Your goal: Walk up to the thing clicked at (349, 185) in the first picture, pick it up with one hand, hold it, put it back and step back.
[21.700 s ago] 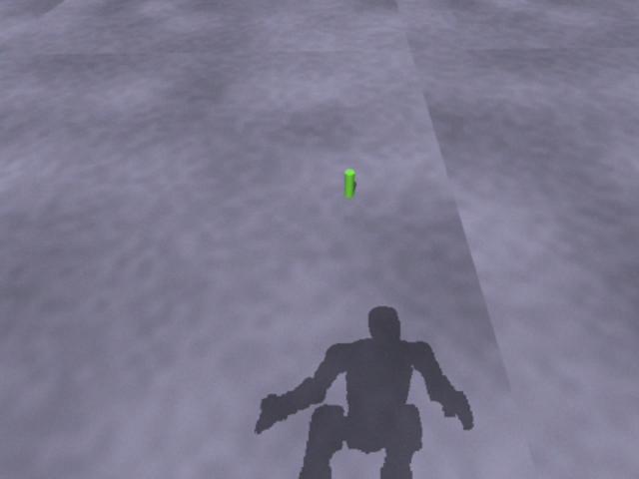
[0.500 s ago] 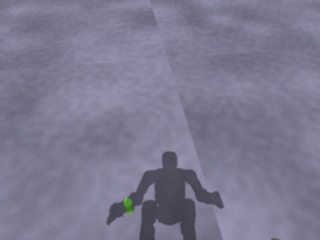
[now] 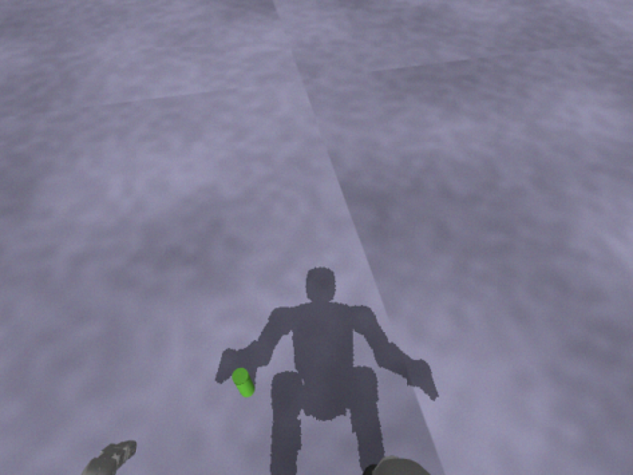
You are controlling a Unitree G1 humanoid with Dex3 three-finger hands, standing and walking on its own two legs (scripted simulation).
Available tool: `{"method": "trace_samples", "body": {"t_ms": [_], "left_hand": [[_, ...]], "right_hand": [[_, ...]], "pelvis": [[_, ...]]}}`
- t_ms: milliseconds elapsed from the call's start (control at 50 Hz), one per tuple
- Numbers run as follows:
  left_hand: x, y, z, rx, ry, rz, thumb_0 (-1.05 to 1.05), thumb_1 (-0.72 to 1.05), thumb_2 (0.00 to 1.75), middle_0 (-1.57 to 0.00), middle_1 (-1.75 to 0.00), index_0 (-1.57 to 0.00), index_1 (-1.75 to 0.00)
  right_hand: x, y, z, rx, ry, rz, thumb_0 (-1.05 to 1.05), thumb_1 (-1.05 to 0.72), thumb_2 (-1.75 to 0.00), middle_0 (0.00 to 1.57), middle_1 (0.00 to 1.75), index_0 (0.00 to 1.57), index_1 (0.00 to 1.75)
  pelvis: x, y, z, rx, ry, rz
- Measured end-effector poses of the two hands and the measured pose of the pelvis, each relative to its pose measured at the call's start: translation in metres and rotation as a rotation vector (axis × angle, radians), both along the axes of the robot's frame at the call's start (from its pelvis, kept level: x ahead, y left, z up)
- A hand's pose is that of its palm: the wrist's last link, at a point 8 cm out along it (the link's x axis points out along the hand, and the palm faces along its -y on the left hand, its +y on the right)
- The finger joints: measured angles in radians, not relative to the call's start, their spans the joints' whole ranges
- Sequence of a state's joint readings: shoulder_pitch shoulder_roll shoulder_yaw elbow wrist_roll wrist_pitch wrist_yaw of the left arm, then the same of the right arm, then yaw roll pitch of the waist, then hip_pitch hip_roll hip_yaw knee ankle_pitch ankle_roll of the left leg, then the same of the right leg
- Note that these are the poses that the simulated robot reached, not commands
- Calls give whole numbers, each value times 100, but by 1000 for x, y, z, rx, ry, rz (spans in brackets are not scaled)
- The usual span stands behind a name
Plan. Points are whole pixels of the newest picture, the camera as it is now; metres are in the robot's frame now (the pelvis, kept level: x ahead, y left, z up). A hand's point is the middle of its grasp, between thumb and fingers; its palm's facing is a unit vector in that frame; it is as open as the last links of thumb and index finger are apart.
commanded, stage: walk up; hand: left
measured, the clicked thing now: (244, 383) +0.43 +0.24 -0.69
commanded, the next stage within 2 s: none
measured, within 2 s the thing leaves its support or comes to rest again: neither
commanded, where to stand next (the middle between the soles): +0.08 +0.01 m, yaw +1 degrees
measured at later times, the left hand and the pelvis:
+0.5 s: hand out of the picture +0.09 +0.25 -0.15, palm faces +0.00 -0.93 -0.36, open 7.4 cm; pelvis -0.01 -0.01 +0.00, yaw +0 degrees
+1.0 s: hand out of the picture +0.06 +0.28 -0.15, palm faces -0.14 -0.93 -0.34, open 7.4 cm; pelvis -0.04 +0.01 +0.01, yaw -4 degrees
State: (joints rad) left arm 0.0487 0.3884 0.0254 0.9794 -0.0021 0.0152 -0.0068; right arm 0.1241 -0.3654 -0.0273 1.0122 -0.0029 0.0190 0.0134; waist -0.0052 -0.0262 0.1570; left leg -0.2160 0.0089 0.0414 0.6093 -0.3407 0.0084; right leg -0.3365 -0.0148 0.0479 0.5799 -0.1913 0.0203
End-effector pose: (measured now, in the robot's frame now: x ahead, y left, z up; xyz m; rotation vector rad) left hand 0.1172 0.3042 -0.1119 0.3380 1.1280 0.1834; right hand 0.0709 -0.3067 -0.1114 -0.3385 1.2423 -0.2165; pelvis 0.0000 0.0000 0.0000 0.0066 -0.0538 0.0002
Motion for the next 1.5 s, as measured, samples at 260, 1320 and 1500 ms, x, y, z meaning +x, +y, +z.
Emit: {"method": "trace_samples", "body": {"t_ms": [260,1320,1500], "left_hand": [[-28,-14,5,-12,83,27,0,90,90,-20,-30,-20,-30],[-8,-32,40,53,-115,-83,0,90,90,-20,-30,-20,-30],[-7,-4,7,33,-75,-23,0,90,90,-20,-30,-20,-30]], "right_hand": [[-7,-7,1,26,14,-23,1,-90,-90,20,30,20,30],[-84,-37,-3,18,19,-75,1,-90,-90,20,30,20,30],[-39,-10,-7,-8,-12,-6,0,-90,-90,20,30,20,30]], "pelvis": [[2,-6,9,10,10,-12],[-12,-23,7,-22,-16,-46],[-13,0,-9,-17,-1,-10]]}}
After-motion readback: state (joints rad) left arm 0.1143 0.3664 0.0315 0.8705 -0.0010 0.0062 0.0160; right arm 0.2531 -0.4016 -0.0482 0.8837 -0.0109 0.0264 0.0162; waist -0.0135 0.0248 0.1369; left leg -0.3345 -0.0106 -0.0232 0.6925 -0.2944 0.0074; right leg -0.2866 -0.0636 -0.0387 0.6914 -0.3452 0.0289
